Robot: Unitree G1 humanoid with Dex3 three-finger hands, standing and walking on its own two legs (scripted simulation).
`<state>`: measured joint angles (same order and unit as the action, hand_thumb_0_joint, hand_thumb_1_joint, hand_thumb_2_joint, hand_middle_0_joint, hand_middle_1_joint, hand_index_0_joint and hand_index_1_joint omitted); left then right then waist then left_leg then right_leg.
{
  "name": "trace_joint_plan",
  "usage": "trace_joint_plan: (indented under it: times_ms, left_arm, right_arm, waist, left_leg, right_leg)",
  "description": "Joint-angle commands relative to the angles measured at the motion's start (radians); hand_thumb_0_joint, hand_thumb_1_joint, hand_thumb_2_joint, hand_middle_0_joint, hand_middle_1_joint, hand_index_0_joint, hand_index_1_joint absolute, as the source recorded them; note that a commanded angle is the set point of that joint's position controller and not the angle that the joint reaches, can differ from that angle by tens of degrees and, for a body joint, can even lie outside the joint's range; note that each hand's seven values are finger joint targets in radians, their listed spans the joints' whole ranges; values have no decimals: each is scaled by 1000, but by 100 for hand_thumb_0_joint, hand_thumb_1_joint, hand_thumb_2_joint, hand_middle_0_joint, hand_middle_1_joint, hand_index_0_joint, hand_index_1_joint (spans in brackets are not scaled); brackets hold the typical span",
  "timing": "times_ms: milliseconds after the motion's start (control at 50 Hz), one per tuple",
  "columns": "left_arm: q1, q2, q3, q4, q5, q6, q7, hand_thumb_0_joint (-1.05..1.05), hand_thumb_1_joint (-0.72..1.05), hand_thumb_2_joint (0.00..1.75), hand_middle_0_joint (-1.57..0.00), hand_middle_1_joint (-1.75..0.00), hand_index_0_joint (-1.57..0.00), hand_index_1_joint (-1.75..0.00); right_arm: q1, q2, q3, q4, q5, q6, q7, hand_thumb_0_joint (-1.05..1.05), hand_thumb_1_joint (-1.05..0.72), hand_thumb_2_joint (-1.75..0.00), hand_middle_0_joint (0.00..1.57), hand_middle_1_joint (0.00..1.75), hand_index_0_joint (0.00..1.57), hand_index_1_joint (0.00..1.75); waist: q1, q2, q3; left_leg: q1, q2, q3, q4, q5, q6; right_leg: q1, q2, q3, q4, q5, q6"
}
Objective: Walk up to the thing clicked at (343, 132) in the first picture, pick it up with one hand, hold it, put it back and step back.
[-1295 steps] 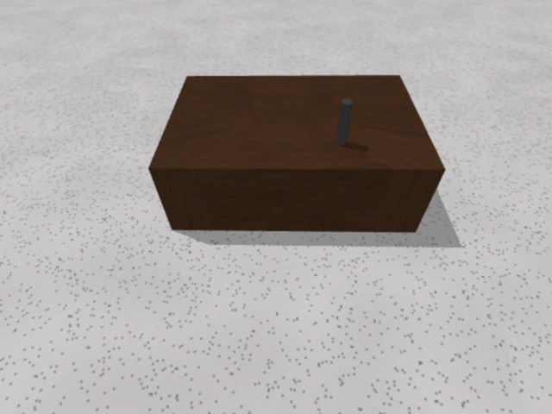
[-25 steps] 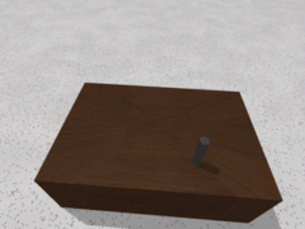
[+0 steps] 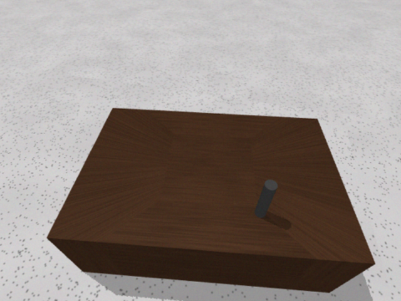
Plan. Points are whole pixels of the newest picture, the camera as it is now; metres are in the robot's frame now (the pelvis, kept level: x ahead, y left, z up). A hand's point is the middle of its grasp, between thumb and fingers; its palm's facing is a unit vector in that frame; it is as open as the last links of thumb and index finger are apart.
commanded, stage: stand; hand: right
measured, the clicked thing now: (265, 199) +0.53 -0.20 -0.30
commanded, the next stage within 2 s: step back in 1.98 s
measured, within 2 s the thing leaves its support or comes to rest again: neither
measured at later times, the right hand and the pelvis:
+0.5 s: hand out of the picture +0.06 -0.26 -0.16, palm faces -0.04 +0.94 -0.35, open 7.4 cm; pelvis +0.00 +0.00 +0.00, yaw +0 degrees
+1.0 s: hand out of the picture +0.06 -0.25 -0.16, palm faces -0.04 +0.94 -0.35, open 7.4 cm; pelvis +0.00 +0.00 +0.00, yaw +1 degrees
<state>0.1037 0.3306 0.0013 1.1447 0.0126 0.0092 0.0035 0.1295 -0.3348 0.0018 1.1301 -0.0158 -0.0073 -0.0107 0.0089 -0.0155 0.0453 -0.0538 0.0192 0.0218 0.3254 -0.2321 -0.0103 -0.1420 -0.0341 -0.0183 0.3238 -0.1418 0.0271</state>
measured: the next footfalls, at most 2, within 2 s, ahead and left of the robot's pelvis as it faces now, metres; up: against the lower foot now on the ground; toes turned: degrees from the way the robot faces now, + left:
none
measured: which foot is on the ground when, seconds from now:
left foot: down 0.00-1.00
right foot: down 0.00-1.00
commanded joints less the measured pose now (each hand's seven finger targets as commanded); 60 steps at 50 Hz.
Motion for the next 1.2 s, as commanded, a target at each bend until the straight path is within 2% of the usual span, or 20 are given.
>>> trace_joint_plan:
  times_ms: [0, 120, 160, 280, 480, 600, 820, 900, 940, 980, 1020, 1040, 1180]
  left_arm:
    - [-37, 195, 33, -52, 0, -22, 8, 0, 90, 90, -20, -30, -20, -30]
    - [-37, 204, 36, -52, 2, -28, 7, 0, 90, 90, -20, -30, -20, -30]
    - [-32, 199, 35, -51, 1, -28, 7, 0, 90, 90, -20, -30, -20, -30]
    - [-32, 204, 37, -56, 1, -31, 7, 0, 90, 90, -20, -30, -20, -30]
    - [-26, 215, 38, -56, 1, -33, 6, 0, 90, 90, -20, -30, -20, -30]
    - [-26, 219, 37, -57, 0, -37, 6, 0, 90, 90, -20, -30, -20, -30]
    - [-20, 214, 39, -54, -1, -34, 3, 0, 90, 90, -20, -30, -20, -30]
    - [-20, 215, 38, -55, -1, -35, 3, 0, 90, 90, -20, -30, -20, -30]
    - [-20, 213, 38, -58, 0, -35, 3, 0, 90, 90, -20, -30, -20, -30]
    - [-12, 213, 37, -54, -1, -36, 2, 0, 90, 90, -20, -30, -20, -30]
    - [-29, 225, 40, -59, -1, -35, 4, 0, 90, 90, -20, -30, -20, -30]
    - [-19, 213, 36, -60, -2, -36, 3, 0, 90, 90, -20, -30, -20, -30]
    - [-22, 221, 35, -62, -3, -36, 5, 0, 90, 90, -20, -30, -20, -30]
  right_arm:
    - [-20, -216, -35, -55, 3, -18, -14, 0, -90, -90, 20, 30, 20, 30]
    - [-28, -221, -40, -59, 3, -20, -12, 0, -90, -90, 20, 30, 20, 30]
    - [-33, -221, -41, -60, 4, -19, -9, 0, -90, -90, 20, 30, 20, 30]
    - [-33, -224, -42, -62, 3, -19, -7, 0, -90, -90, 20, 30, 20, 30]
    - [-28, -224, -42, -62, 3, -18, -6, 0, -90, -90, 20, 30, 20, 30]
    - [-22, -220, -41, -62, 5, -18, -5, 0, -90, -90, 20, 30, 20, 30]
    - [-21, -222, -43, -60, 2, -20, -3, 0, -90, -90, 20, 30, 20, 30]
    - [-29, -223, -44, -65, 3, -20, -2, 0, -90, -90, 20, 30, 20, 30]
    - [-20, -226, -43, -66, 3, -22, -3, 0, -90, -90, 20, 30, 20, 30]
    - [-26, -228, -43, -62, 4, -21, -3, 0, -90, -90, 20, 30, 20, 30]
    - [-10, -220, -42, -63, 3, -20, -3, 0, -90, -90, 20, 30, 20, 30]
    - [-26, -229, -43, -63, 4, -21, -2, 0, -90, -90, 20, 30, 20, 30]
    - [-22, -228, -43, -62, 5, -22, -4, 0, -90, -90, 20, 30, 20, 30]
  waist:
    - [-4, 28, -49]
    - [-6, 13, -51]
    - [-2, 13, -54]
    - [-2, 22, -59]
    - [-5, 20, -55]
    - [-8, 6, -63]
    - [-4, 27, -37]
    - [-1, 14, -42]
    - [-4, 24, -54]
    - [-1, 23, -44]
    - [-13, 5, -50]
    - [-1, 17, -48]
    - [-10, 18, -77]
  left_leg:
    - [-92, 116, -77, -78, 165, 17]
    - [-86, 117, -82, -73, 154, 21]
    - [-73, 111, -81, -75, 123, 20]
    - [-77, 114, -81, -74, 145, 23]
    - [-84, 115, -86, -79, 117, 24]
    - [-61, 116, -86, -69, 152, 24]
    - [-96, 113, -91, -88, 96, 24]
    - [-79, 116, -95, -87, 111, 26]
    - [-81, 117, -94, -79, 147, 26]
    - [-72, 114, -93, -76, 124, 26]
    - [-80, 113, -92, -81, 132, 24]
    - [-67, 115, -95, -76, 139, 24]
    - [-52, 118, -90, -63, 203, 24]
  right_leg:
    - [85, -99, 81, -26, 133, -36]
    - [83, -104, 84, -35, 140, -37]
    - [67, -98, 79, -45, 101, -34]
    - [77, -105, 82, -39, 141, -38]
    - [79, -104, 81, -41, 114, -38]
    - [72, -108, 82, -39, 149, -39]
    - [76, -105, 80, -45, 102, -41]
    - [66, -103, 74, -42, 89, -41]
    - [81, -107, 76, -34, 131, -43]
    - [65, -109, 81, -45, 119, -40]
    - [75, -106, 77, -37, 118, -42]
    - [67, -106, 77, -40, 120, -40]
    - [84, -114, 76, -22, 184, -43]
